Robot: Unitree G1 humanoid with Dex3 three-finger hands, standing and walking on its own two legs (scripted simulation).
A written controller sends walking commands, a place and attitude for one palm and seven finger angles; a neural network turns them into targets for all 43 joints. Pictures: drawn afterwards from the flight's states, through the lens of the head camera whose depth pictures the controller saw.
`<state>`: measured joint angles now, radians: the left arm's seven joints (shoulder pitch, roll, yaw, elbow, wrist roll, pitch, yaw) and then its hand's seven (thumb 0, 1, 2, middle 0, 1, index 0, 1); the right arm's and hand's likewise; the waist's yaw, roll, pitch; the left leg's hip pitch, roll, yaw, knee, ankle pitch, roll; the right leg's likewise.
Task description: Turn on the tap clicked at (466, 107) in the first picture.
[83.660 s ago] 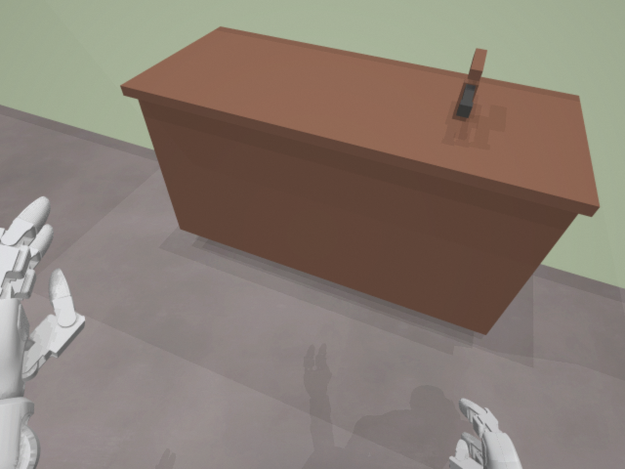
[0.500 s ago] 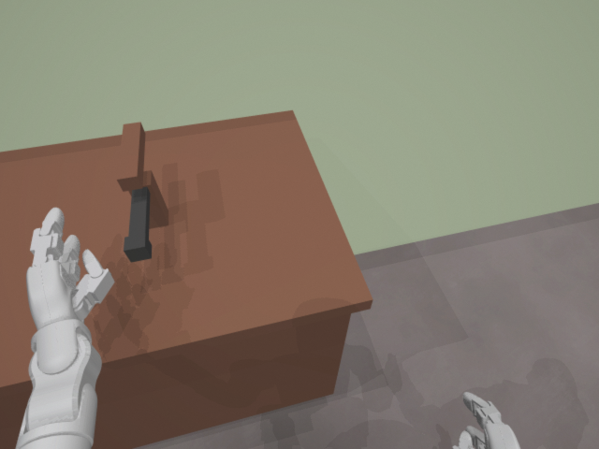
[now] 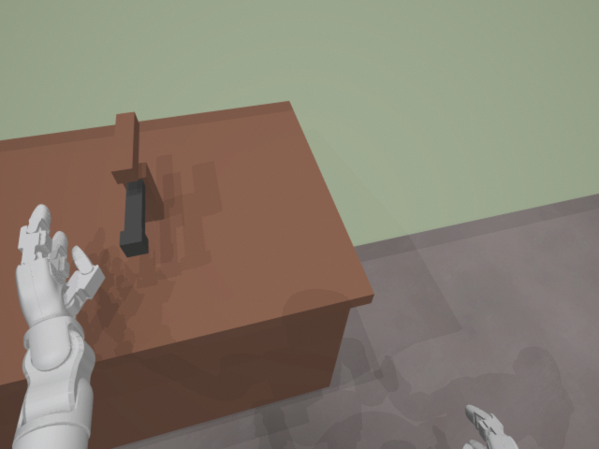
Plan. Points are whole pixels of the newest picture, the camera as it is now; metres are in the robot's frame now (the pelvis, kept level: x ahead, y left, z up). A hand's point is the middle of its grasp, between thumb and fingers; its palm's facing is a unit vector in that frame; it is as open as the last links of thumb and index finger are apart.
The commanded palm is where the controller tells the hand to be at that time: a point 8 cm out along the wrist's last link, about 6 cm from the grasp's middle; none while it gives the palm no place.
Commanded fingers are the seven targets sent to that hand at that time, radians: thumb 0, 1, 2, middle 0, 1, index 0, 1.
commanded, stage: reach beside the lever's end, fingers flat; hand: left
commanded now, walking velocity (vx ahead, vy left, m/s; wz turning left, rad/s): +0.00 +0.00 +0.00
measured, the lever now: (134, 242) +0.36 +0.25 +0.07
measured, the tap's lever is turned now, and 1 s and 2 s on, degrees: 0 3 33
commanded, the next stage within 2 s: push the lever round in 0.04 s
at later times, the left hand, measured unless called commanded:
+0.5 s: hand (120, 262) +0.33 +0.26 +0.07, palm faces +0.51 -0.85 -0.08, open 7.8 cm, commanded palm +0.28 +0.30 +0.07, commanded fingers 0.00 0.90 0.90 -0.15 -0.15 -0.15 -0.15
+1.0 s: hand (136, 262) +0.33 +0.24 +0.07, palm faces +0.54 -0.84 -0.07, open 7.7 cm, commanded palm +0.29 +0.27 +0.07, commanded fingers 0.00 0.90 0.90 -0.15 -0.15 -0.15 -0.15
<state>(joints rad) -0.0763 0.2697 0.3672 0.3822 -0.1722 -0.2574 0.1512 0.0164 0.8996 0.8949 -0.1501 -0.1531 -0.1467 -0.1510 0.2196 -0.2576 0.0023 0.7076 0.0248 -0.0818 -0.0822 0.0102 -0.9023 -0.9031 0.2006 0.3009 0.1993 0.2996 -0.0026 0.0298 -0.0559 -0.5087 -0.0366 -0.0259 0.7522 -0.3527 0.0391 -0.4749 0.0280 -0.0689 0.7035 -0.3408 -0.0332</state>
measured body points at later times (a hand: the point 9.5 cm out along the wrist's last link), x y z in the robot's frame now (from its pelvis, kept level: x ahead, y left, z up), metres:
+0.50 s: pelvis +0.00 +0.00 +0.00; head +0.04 +0.00 +0.45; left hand +0.30 +0.31 +0.07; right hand +0.15 -0.25 -0.10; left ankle +0.02 +0.09 -0.71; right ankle +0.01 -0.10 -0.71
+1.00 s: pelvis +0.00 -0.01 +0.00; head +0.03 -0.01 +0.45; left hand +0.30 +0.28 +0.07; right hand +0.15 -0.25 -0.11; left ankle +0.01 +0.09 -0.71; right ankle +0.01 -0.10 -0.71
